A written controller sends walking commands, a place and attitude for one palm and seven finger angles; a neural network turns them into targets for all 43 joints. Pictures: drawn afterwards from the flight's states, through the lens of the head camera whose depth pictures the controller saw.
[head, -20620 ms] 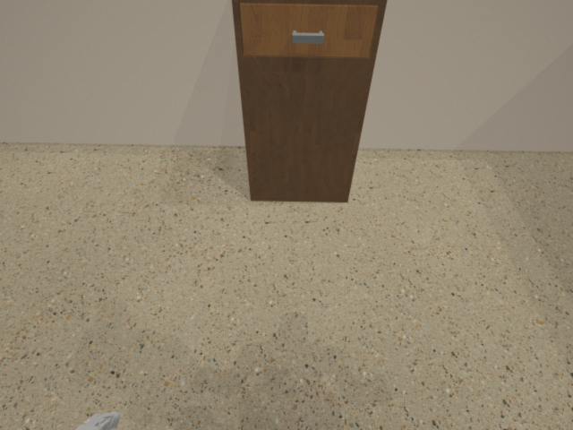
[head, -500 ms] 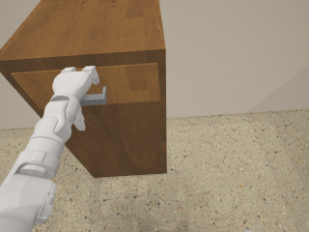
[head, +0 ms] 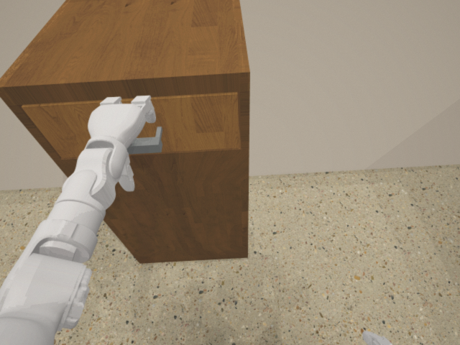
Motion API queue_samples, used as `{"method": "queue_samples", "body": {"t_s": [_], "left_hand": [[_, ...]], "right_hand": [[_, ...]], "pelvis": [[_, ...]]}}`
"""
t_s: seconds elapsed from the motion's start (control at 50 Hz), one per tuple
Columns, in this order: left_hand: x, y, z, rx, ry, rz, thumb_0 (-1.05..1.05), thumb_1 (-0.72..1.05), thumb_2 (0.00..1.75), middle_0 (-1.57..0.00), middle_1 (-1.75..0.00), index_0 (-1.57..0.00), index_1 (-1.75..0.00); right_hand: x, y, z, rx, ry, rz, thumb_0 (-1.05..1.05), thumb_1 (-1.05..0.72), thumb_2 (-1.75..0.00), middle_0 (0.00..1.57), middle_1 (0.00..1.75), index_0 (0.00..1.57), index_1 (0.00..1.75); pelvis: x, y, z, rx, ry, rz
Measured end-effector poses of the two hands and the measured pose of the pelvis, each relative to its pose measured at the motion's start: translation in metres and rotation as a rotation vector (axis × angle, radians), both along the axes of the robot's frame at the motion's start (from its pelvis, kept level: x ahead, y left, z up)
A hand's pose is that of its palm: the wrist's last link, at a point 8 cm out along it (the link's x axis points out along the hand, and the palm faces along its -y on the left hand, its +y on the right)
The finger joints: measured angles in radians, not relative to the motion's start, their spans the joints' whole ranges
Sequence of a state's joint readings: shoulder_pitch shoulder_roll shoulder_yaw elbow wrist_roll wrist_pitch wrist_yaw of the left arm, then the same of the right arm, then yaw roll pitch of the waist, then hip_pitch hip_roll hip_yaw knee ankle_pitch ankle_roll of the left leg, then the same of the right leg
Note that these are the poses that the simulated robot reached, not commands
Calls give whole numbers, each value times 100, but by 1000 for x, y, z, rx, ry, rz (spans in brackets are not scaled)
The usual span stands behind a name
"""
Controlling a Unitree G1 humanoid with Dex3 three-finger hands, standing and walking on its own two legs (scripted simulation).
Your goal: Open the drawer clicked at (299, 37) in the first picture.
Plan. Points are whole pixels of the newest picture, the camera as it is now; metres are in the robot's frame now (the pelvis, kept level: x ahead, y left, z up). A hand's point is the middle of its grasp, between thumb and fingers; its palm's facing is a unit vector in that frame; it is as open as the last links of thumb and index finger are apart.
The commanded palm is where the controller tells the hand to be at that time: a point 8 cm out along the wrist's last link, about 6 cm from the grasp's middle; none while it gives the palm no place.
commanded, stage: re-aim the fingers above the handle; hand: left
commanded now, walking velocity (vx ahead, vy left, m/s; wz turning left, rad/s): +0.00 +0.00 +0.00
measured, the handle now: (138, 138) +0.52 +0.22 +0.05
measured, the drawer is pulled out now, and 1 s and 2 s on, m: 0.00 0.00 0.00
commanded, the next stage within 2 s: lower the fingers behind the handle in 1.04 s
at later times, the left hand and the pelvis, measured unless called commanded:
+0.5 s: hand (123, 138) +0.46 +0.22 +0.11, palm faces +0.04 -0.02 -1.00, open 13.8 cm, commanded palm +0.43 +0.23 +0.17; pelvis +0.01 +0.00 +0.00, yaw +0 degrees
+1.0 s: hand (111, 131) +0.47 +0.24 +0.12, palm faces +0.08 +0.01 -1.00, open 13.8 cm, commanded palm +0.43 +0.23 +0.16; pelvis +0.01 +0.00 +0.00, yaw -1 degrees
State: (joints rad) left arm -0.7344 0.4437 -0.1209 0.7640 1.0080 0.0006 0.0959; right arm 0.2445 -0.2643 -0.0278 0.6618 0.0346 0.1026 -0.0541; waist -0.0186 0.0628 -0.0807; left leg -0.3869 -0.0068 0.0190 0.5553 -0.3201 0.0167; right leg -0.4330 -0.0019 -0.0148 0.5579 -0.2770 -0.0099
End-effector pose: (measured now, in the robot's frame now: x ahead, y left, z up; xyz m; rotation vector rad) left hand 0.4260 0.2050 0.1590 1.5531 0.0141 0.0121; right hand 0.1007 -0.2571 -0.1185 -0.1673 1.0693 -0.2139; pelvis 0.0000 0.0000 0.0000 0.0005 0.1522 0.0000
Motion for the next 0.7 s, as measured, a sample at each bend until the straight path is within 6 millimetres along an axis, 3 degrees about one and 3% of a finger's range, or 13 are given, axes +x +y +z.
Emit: {"method": "queue_samples", "body": {"t_s": [0.2,0.42,0.6,0.7], "left_hand": [[6,27,2,34,23,108,0,-49,30,-31,-120,-32,-120],[5,1,-8,-28,14,-32,0,-49,30,-32,-120,-32,-120],[12,38,5,33,-12,140,0,-49,30,-32,-120,-32,-120],[7,33,-7,23,87,116,-1,-49,30,-31,-120,-32,-120]], "right_hand": [[-12,0,-6,13,46,-5,1,-91,-90,20,29,20,30],[-12,-7,-3,-20,63,-19,1,-91,-90,20,29,20,30],[-8,-3,-6,6,55,-18,1,-91,-90,20,29,20,30],[-5,-1,-5,0,65,-5,1,-91,-90,20,29,20,30]], "pelvis": [[3,-2,0,-1,17,-2],[8,-1,-1,-4,11,1],[9,0,0,-4,30,-7],[12,1,0,-7,22,9]]}}
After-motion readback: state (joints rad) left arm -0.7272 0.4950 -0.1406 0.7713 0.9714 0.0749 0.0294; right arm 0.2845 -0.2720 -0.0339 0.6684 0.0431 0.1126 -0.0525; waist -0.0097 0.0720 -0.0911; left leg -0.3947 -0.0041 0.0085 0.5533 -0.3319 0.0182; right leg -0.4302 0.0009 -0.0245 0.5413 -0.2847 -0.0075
